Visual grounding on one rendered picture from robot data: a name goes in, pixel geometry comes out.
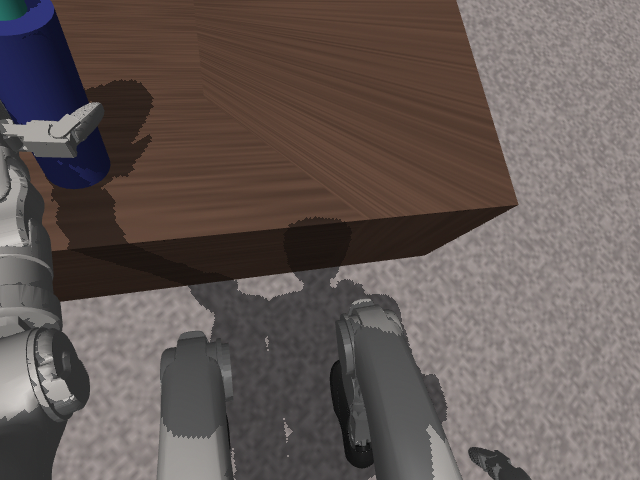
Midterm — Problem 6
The right robot foot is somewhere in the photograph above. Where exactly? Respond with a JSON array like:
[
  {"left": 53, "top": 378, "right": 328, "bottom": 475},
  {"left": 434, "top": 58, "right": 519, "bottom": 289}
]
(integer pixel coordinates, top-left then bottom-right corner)
[{"left": 330, "top": 360, "right": 374, "bottom": 468}]

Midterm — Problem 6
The left robot arm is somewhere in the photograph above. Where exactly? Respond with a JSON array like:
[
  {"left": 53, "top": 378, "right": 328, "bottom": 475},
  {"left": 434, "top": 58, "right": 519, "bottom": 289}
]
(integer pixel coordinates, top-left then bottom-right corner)
[{"left": 0, "top": 146, "right": 90, "bottom": 480}]

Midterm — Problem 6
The bottle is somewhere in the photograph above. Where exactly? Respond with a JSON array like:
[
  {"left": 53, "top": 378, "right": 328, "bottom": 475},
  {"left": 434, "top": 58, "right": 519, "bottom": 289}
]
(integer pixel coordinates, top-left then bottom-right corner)
[{"left": 0, "top": 0, "right": 110, "bottom": 189}]

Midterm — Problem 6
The left robot hand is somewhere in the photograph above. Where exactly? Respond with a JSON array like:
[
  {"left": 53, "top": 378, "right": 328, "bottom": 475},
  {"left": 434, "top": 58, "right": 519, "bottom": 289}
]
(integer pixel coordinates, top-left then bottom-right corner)
[{"left": 0, "top": 100, "right": 104, "bottom": 158}]

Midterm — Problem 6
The right robot hand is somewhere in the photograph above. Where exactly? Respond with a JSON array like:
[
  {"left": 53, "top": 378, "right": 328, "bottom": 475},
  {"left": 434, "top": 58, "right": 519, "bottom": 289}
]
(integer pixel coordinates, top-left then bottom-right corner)
[{"left": 468, "top": 447, "right": 532, "bottom": 480}]

